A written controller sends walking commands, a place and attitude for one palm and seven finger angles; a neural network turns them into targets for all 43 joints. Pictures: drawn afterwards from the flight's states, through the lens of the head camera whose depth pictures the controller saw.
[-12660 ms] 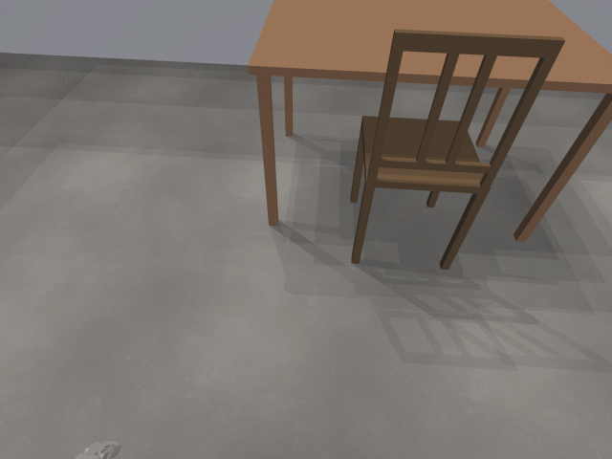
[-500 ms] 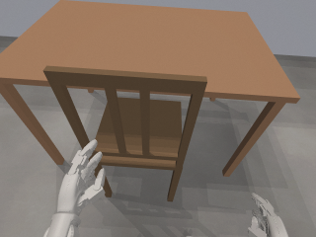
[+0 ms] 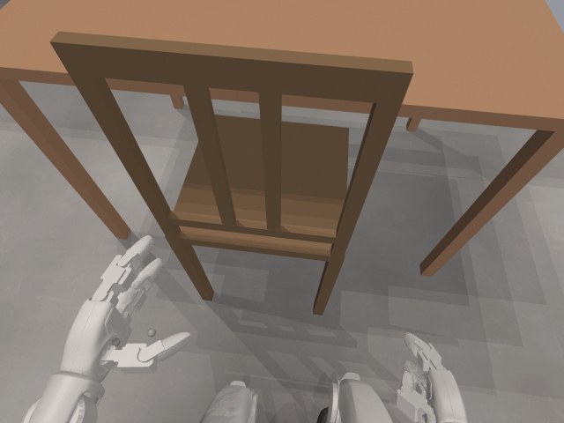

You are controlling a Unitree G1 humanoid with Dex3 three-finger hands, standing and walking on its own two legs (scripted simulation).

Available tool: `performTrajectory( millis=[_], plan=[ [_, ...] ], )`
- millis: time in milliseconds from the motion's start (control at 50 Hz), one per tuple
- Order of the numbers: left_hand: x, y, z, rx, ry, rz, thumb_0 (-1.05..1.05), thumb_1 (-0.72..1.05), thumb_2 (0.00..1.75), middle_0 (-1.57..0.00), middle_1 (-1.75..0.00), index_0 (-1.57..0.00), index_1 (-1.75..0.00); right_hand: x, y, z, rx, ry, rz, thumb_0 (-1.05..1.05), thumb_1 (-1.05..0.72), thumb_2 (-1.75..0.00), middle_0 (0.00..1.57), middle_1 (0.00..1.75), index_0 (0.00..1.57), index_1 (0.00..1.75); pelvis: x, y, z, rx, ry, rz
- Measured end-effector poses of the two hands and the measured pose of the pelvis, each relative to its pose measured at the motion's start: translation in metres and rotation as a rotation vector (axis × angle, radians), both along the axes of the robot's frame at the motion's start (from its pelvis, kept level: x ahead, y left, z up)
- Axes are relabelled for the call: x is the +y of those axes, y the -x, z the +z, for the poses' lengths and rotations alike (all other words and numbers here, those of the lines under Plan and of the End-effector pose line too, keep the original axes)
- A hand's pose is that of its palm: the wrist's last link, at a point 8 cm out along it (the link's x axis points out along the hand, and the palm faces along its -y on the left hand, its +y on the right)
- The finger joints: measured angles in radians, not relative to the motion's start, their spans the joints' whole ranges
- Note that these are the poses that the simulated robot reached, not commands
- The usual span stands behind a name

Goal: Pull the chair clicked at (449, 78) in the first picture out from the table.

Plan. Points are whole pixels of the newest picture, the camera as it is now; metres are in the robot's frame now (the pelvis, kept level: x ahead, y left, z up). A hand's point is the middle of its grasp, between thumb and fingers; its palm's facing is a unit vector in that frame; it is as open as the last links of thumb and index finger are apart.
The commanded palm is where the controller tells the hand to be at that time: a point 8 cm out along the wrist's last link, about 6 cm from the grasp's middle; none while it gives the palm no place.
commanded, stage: raise the hand toward the chair's back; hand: left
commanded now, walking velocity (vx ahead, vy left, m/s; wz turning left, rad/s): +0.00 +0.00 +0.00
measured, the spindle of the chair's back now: (216, 169) +0.48 +0.14 +0.03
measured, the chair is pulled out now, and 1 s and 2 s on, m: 0.00 0.00 0.00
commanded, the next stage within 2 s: aim the fingers beside a spindle in 1.30 s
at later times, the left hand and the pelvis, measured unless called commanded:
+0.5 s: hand (117, 318) +0.24 +0.22 +0.05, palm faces -0.05 -1.00 -0.05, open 16.4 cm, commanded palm +0.22 +0.27 +0.06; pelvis +0.01 +0.02 +0.02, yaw +0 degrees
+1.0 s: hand (107, 296) +0.26 +0.23 +0.06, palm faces -0.07 -1.00 -0.05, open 16.9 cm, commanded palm +0.24 +0.28 +0.06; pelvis +0.02 +0.03 +0.02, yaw +0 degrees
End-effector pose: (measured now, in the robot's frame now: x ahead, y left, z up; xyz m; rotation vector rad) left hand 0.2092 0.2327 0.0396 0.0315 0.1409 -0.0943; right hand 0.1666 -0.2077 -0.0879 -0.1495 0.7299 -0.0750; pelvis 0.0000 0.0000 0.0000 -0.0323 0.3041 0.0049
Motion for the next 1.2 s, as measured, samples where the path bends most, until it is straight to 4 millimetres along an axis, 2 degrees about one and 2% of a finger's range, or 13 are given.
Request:
performTrajectory(
  millis=[60,120,240,340,480,640,740,960,1200],
  plan=[
    [0.007,-0.001,0.008,-0.016,-0.009,0.041,0.01,0.1,0.55,-0.13,-0.18,-0.12,-0.18,-0.013,0.018,0.006,0.028,0.034,-0.047,0.01,-0.9,-0.9,0.2,0.3,0.21,0.3,0.004,-0.002,0.006,-0.003,-0.004,-0.006],
    [0.013,0.0,0.01,-0.036,-0.021,0.051,0.0,0.03,0.52,-0.12,-0.16,-0.11,-0.16,-0.026,0.026,0.013,0.037,0.084,-0.065,0.01,-0.9,-0.9,0.2,0.3,0.2,0.3,0.007,-0.003,0.008,-0.002,-0.005,-0.007],
    [0.02,-0.001,0.003,-0.035,-0.016,0.026,0.0,-0.11,0.46,-0.1,-0.14,-0.1,-0.14,-0.04,0.018,0.03,-0.001,0.162,-0.065,0.01,-0.9,-0.9,0.2,0.3,0.2,0.3,0.014,-0.004,0.009,-0.006,0.001,-0.005],
    [0.027,-0.003,0.009,-0.063,-0.013,0.037,0.0,-0.23,0.41,-0.09,-0.12,-0.09,-0.12,-0.032,-0.002,0.043,-0.062,0.17,-0.039,0.01,-0.9,-0.9,0.2,0.3,0.2,0.3,0.018,-0.007,0.012,-0.014,0.009,-0.001],
    [0.038,-0.008,0.013,-0.063,-0.02,0.042,-0.01,-0.39,0.35,-0.08,-0.1,-0.07,-0.1,-0.003,-0.028,0.05,-0.111,0.126,0.028,0.01,-0.9,-0.9,0.2,0.3,0.2,0.3,0.023,-0.011,0.015,-0.018,0.017,0.006],
    [0.049,-0.015,0.02,-0.064,-0.027,0.042,-0.01,-0.47,0.31,-0.07,-0.09,-0.06,-0.09,0.016,-0.033,0.046,-0.097,0.09,0.066,0.01,-0.9,-0.9,0.2,0.3,0.2,0.3,0.027,-0.014,0.017,-0.02,0.023,0.011],
    [0.055,-0.021,0.022,-0.063,-0.031,0.038,-0.01,-0.49,0.3,-0.07,-0.08,-0.06,-0.08,0.013,-0.025,0.042,-0.062,0.093,0.057,0.01,-0.9,-0.9,0.2,0.3,0.21,0.3,0.028,-0.015,0.019,-0.02,0.024,0.011],
    [0.057,-0.032,0.025,-0.063,-0.02,0.031,-0.01,-0.5,0.3,-0.06,-0.08,-0.06,-0.08,-0.011,-0.002,0.044,-0.011,0.131,0.005,0.01,-0.9,-0.9,0.2,0.3,0.2,0.3,0.026,-0.016,0.023,-0.021,0.019,0.004],
    [0.048,-0.027,0.024,-0.072,-0.027,0.037,-0.01,-0.5,0.3,-0.06,-0.08,-0.06,-0.08,-0.018,-0.001,0.045,-0.024,0.126,0.001,0.01,-0.9,-0.9,0.2,0.3,0.2,0.3,0.019,-0.013,0.023,-0.024,0.012,0.003]
  ],
)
